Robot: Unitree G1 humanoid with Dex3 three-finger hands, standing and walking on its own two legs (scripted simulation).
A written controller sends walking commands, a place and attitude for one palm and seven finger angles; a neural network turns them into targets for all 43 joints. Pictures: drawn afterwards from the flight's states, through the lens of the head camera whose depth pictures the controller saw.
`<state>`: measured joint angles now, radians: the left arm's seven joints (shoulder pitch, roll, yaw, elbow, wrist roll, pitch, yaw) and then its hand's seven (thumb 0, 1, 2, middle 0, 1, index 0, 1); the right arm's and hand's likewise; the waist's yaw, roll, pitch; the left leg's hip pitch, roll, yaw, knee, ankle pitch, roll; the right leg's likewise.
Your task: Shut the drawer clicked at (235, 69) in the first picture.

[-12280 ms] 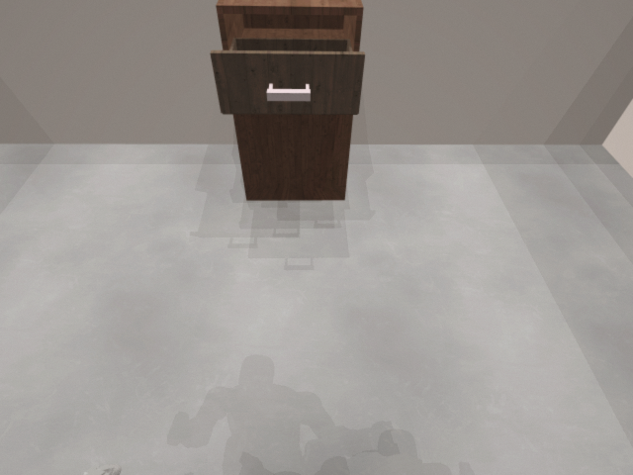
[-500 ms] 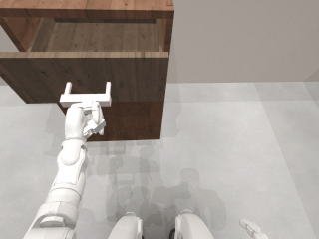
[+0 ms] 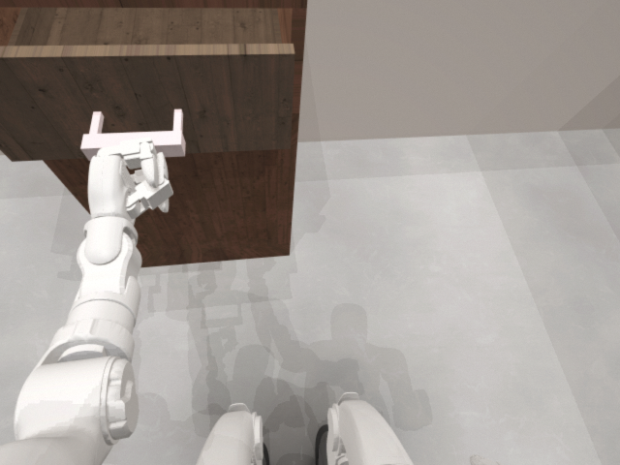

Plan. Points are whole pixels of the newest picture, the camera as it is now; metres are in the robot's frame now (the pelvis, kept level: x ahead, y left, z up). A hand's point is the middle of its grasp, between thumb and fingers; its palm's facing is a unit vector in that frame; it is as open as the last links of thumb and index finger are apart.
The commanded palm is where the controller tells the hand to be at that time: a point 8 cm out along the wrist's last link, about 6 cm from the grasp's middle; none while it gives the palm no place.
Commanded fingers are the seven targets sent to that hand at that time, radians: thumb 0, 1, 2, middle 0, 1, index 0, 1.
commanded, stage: push the drawer shut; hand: left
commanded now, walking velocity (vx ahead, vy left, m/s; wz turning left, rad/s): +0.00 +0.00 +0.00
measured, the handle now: (137, 132) +0.54 +0.21 +0.05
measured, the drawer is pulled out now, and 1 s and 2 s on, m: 0.09 0.00 0.00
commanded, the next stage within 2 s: pull the fist back off the drawer in 1.36 s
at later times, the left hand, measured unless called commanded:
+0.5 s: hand (166, 149) +0.52 +0.17 +0.04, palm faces +0.09 -1.00 -0.03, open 3.1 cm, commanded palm +0.51 +0.21 +0.05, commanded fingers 0.00 0.90 0.90 -1.40 -1.60 -1.40 -1.60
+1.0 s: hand (164, 129) +0.56 +0.18 +0.04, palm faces +0.09 -0.99 -0.04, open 3.0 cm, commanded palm +0.57 +0.20 +0.05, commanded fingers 0.00 0.90 0.90 -1.40 -1.60 -1.40 -1.60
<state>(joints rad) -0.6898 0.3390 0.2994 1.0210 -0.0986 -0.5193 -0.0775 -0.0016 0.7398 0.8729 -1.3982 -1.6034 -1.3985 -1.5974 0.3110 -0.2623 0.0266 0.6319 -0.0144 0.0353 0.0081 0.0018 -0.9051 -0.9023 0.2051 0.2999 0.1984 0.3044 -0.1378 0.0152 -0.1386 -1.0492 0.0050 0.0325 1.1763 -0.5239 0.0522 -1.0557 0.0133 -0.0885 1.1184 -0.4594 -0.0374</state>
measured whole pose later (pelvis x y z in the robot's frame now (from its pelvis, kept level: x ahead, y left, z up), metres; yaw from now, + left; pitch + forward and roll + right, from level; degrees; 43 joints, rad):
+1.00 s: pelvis -0.01 +0.01 -0.02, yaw +0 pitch +29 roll -5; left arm -1.09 0.55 0.38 1.32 0.02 -0.47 -0.06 -0.02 0.64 0.94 -1.40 -1.60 -1.40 -1.60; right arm 0.39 -0.26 0.07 0.65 -0.06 0.09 0.04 0.00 -0.90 -0.90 0.21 0.30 0.20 0.30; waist -0.25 0.04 -0.12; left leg -1.24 0.01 -0.02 1.26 -0.53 0.06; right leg -1.20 0.02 -0.14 1.15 -0.45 -0.04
